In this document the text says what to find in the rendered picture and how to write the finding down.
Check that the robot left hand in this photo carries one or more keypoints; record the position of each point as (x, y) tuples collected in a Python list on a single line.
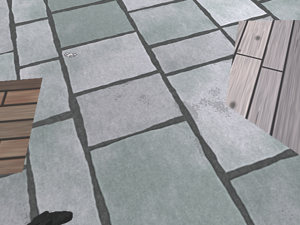
[(53, 218)]

